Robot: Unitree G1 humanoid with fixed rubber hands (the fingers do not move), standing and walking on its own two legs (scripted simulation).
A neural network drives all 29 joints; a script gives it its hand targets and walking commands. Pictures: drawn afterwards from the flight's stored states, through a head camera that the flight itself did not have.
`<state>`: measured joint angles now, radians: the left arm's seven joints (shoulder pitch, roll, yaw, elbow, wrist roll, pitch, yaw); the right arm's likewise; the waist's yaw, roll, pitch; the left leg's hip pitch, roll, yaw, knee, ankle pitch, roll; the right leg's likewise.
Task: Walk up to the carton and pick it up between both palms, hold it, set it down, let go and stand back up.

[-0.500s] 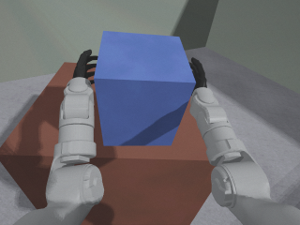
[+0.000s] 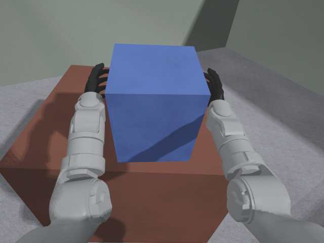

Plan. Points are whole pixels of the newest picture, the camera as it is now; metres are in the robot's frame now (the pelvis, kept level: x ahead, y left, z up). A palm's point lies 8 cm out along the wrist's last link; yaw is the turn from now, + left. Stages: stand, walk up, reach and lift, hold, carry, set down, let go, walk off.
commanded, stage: set down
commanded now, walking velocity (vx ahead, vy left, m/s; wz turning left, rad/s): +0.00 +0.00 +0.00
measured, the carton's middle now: (154, 106) +0.43 +0.00 +0.15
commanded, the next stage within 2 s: none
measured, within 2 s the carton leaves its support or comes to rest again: rests again in 1.88 s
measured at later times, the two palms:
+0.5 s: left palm (99, 99) +0.42 +0.14 +0.18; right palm (214, 105) +0.40 -0.15 +0.18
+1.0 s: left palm (103, 106) +0.43 +0.14 +0.15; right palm (212, 112) +0.40 -0.16 +0.15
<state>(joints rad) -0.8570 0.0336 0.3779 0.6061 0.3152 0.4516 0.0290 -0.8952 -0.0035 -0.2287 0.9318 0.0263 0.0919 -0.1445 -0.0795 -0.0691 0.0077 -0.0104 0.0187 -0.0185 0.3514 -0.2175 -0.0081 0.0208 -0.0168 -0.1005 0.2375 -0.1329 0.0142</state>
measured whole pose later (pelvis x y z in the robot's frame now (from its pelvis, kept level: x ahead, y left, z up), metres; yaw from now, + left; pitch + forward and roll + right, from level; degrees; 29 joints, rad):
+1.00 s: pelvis +0.01 +0.00 +0.00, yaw -2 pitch -2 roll -1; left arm -0.88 0.00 0.46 0.84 0.34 0.25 0.04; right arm -0.85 0.06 -0.48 0.97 -0.23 0.01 -0.09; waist -0.05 -0.05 -0.02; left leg -0.08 0.02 0.01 0.33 -0.21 -0.01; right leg -0.08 -0.02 -0.07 0.24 -0.13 0.02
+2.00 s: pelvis +0.02 +0.00 +0.00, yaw -3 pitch +2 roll -1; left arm -0.82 -0.04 0.52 0.90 0.37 0.10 0.02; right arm -0.76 0.13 -0.62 0.88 -0.41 -0.09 -0.04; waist -0.02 -0.04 -0.03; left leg -0.15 0.02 0.03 0.32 -0.21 0.00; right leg -0.16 -0.02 -0.06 0.25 -0.13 0.02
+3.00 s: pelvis +0.02 +0.00 +0.00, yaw -3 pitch +1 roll -1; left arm -0.81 -0.10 0.63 0.80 0.46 0.04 -0.04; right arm -0.73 0.18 -0.67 0.78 -0.49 -0.12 -0.01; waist -0.01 -0.04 0.04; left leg -0.11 0.02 0.04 0.30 -0.20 0.00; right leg -0.13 -0.02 -0.05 0.25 -0.14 0.02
